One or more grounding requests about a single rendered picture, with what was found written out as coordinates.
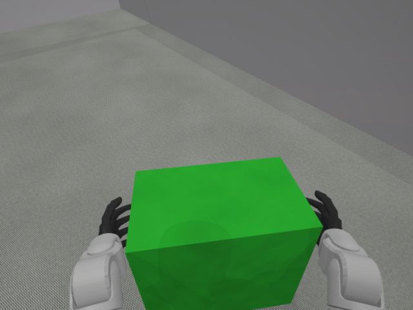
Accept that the left robot hand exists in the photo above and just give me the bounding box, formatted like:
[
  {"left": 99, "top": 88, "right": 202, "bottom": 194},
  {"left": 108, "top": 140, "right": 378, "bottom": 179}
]
[{"left": 98, "top": 197, "right": 131, "bottom": 248}]

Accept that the right robot hand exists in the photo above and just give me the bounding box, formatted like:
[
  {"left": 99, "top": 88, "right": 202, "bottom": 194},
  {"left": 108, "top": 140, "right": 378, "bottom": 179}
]
[{"left": 306, "top": 191, "right": 342, "bottom": 246}]

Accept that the left robot forearm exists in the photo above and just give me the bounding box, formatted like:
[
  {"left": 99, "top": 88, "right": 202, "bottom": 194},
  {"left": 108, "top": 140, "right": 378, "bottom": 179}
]
[{"left": 68, "top": 233, "right": 126, "bottom": 310}]

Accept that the right robot forearm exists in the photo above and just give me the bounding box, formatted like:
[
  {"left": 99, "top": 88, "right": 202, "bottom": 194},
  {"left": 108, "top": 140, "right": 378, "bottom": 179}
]
[{"left": 318, "top": 229, "right": 385, "bottom": 310}]

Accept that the carton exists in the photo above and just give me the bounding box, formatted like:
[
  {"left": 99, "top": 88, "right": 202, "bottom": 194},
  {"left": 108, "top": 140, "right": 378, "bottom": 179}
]
[{"left": 125, "top": 157, "right": 323, "bottom": 310}]

